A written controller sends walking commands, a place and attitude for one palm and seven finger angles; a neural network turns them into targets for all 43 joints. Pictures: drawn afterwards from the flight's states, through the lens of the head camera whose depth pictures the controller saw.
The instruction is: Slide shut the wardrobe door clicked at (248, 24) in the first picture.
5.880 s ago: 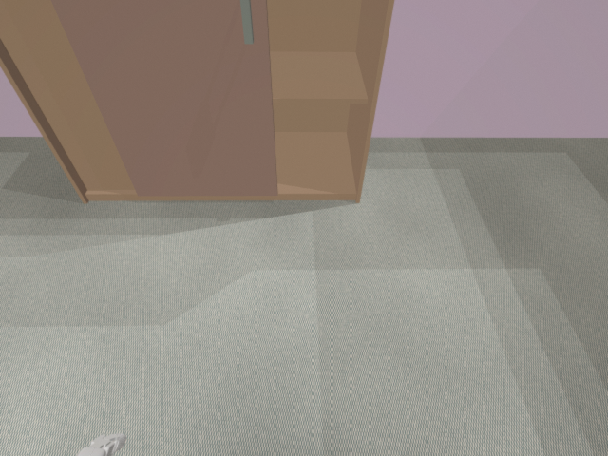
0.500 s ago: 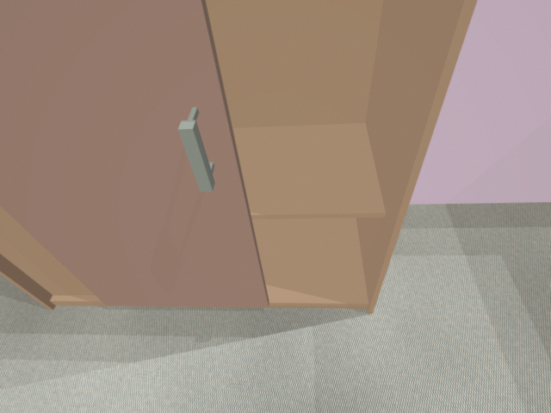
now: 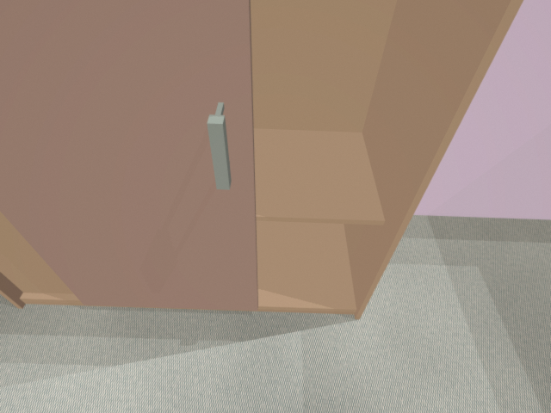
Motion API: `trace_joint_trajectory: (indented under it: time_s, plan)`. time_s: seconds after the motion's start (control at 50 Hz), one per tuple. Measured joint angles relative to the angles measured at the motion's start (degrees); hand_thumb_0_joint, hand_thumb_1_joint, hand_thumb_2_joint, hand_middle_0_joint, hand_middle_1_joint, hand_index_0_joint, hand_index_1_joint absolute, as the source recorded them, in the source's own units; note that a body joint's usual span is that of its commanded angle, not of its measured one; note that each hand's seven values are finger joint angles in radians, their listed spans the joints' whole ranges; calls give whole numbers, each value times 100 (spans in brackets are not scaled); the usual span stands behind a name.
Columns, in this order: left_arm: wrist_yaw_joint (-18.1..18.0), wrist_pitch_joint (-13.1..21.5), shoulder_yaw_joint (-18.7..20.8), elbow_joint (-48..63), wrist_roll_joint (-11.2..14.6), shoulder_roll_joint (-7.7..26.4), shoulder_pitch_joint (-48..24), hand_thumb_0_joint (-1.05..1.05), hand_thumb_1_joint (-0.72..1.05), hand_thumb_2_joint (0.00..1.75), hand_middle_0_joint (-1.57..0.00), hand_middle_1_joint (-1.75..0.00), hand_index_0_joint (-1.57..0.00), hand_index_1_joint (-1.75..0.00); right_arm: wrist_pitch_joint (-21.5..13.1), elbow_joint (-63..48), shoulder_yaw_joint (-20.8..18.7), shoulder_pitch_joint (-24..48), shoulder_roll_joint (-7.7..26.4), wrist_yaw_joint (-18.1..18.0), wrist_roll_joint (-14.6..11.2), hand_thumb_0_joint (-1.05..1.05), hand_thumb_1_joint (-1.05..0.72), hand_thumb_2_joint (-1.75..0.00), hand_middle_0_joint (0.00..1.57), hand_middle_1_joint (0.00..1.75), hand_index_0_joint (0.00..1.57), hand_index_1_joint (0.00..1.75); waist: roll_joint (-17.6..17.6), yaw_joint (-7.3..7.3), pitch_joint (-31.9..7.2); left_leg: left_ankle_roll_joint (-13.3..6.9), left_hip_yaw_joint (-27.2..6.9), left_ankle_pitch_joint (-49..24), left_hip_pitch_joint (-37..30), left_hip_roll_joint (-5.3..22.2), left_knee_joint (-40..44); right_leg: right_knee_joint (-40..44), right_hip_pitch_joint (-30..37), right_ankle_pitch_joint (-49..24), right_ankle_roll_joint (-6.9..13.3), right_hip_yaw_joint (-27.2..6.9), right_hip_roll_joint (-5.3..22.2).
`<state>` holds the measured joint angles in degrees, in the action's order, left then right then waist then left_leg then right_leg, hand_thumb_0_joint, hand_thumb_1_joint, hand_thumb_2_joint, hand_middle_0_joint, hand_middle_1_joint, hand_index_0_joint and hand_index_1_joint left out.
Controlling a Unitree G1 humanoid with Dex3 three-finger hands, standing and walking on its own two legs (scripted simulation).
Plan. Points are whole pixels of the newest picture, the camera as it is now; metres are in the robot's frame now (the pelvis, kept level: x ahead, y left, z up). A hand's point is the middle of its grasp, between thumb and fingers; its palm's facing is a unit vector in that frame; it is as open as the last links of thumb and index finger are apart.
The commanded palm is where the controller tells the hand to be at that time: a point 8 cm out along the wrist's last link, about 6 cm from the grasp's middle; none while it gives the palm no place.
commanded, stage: come to a stop and stand still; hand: left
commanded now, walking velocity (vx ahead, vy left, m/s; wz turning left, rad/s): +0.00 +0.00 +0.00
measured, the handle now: (222, 147) +0.56 +0.15 +0.07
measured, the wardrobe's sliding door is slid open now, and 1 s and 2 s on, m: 0.38 0.38 0.38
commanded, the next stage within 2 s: look again from close up in 0.08 s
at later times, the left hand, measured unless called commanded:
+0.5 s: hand out of the picture +0.01 +0.18 -0.18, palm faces +0.01 -0.97 -0.25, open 7.4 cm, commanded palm none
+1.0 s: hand out of the picture +0.00 +0.13 -0.18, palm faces +0.04 -0.98 -0.19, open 7.4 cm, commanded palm none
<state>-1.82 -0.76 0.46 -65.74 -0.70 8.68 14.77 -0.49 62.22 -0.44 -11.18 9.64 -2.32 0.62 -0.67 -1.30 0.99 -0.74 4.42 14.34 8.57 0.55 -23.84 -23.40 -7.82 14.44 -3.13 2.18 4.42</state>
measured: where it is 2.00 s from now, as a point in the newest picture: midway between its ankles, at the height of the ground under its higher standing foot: outside the picture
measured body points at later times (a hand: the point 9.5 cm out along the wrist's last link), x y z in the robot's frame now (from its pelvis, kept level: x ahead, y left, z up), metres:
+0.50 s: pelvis +0.00 +0.00 -0.01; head +0.00 -0.03 +0.44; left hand +0.01 +0.23 -0.16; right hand -0.01 -0.22 -0.18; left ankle -0.02 +0.11 -0.74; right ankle -0.02 -0.15 -0.74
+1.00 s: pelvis +0.00 -0.03 -0.01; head +0.01 -0.04 +0.44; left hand +0.00 +0.19 -0.16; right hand +0.01 -0.26 -0.17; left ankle -0.02 +0.11 -0.74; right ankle -0.02 -0.15 -0.74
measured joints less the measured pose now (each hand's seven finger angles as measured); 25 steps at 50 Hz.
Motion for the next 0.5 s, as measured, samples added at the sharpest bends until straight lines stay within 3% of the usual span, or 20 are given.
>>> trace_joint_trajectory:
  time_s: [0.16,0.28,0.5]
  plan:
    - [-16,15,-3,22,19,86,-117,0,90,90,-20,-30,-20,-30,26,263,40,-406,-28,26,9,0,-92,-90,20,30,20,29,6,99,66,-17,10,-51,-82,-37,117,70,60,-27,-19,-6,32]
    - [-62,137,-117,240,-4,98,-72,0,90,90,-20,-30,-20,-30,-10,-50,61,-667,10,147,48,1,-91,-90,20,30,20,29,187,220,182,-36,-36,239,425,24,-570,-460,-358,191,27,19,5]
    - [-19,98,-112,243,22,52,25,1,90,90,-20,-30,-20,-30,-16,-17,112,-679,-56,101,57,1,-92,-90,20,30,20,29,326,182,-9,11,-17,333,325,7,-650,-780,-377,416,40,-15,33]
